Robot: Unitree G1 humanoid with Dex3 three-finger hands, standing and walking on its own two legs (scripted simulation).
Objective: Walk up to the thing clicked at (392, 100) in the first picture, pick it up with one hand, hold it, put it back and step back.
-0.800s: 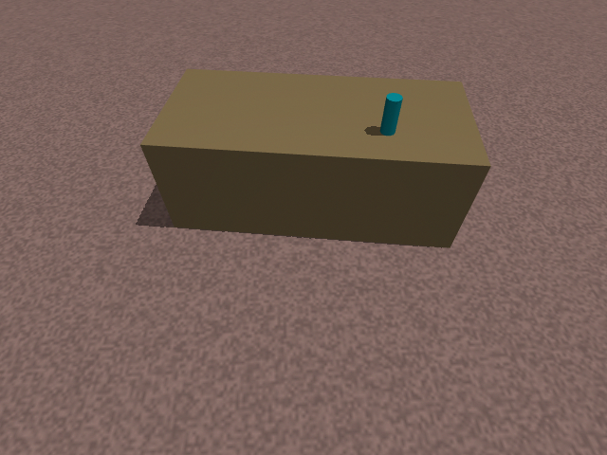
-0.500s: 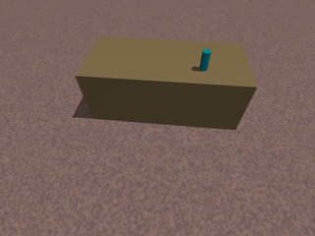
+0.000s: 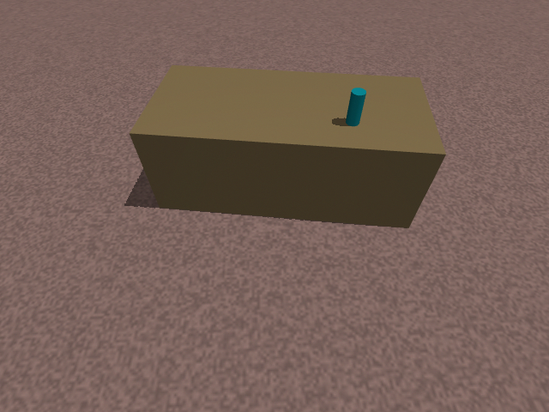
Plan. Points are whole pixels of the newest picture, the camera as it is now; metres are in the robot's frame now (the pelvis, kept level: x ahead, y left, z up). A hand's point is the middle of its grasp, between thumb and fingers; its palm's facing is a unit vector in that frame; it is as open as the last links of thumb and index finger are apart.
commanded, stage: stand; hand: right
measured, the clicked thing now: (355, 107) +1.19 -0.31 -0.26
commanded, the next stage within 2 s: walk up in 0.32 s
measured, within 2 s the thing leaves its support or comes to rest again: neither
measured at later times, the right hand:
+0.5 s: hand out of the picture +0.09 -0.27 -0.16, palm faces +0.00 +0.93 -0.37, open 7.4 cm
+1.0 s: hand (429, 387) +0.20 -0.26 -0.19, palm faces +0.10 +0.93 -0.36, open 7.4 cm
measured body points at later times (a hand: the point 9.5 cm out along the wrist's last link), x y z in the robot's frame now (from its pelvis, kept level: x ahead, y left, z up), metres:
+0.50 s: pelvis +0.03 +0.01 -0.01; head +0.03 +0.00 +0.44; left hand +0.08 +0.32 -0.13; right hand +0.09 -0.32 -0.13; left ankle +0.00 +0.13 -0.74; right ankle +0.00 -0.11 -0.75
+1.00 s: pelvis +0.21 +0.00 -0.04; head +0.24 +0.00 +0.41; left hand +0.38 +0.29 -0.14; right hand +0.19 -0.31 -0.17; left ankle +0.04 +0.13 -0.69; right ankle +0.32 -0.10 -0.75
